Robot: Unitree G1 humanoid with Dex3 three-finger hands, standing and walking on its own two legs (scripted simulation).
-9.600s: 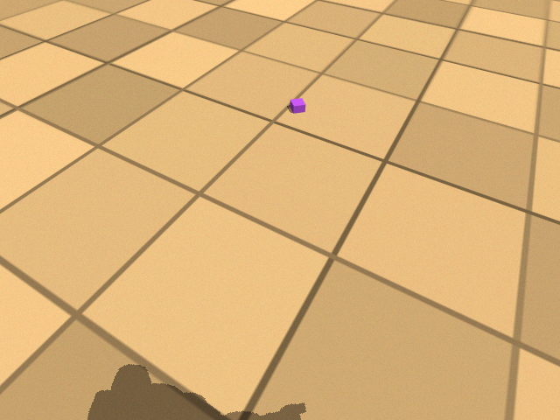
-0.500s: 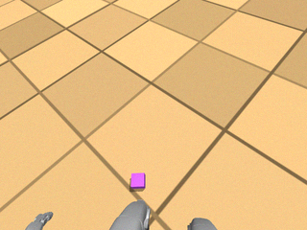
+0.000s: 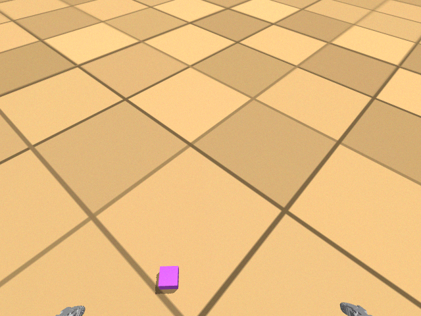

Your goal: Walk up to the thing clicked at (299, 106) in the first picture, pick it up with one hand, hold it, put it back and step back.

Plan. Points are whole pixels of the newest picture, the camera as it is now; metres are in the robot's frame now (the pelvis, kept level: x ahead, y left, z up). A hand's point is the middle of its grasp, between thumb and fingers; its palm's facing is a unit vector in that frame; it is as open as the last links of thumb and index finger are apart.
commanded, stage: stand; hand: left
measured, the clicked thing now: (169, 277) +0.39 +0.17 -0.74
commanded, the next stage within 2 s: none
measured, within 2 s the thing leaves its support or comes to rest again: neither
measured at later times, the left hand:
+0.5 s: hand out of the picture +0.08 +0.23 -0.15, palm faces -0.04 -0.94 -0.33, open 7.4 cm
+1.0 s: hand out of the picture +0.09 +0.23 -0.14, palm faces -0.02 -0.93 -0.35, open 7.4 cm
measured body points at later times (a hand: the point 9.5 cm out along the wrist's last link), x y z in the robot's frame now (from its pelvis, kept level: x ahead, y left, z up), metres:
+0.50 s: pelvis +0.01 -0.02 +0.01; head +0.02 -0.01 +0.46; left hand +0.08 +0.28 -0.13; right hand +0.08 -0.33 -0.12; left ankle +0.02 +0.12 -0.74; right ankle +0.02 -0.15 -0.74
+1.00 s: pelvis +0.01 -0.02 +0.01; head +0.02 -0.02 +0.46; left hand +0.09 +0.28 -0.12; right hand +0.10 -0.32 -0.12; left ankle +0.02 +0.12 -0.74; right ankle +0.02 -0.15 -0.74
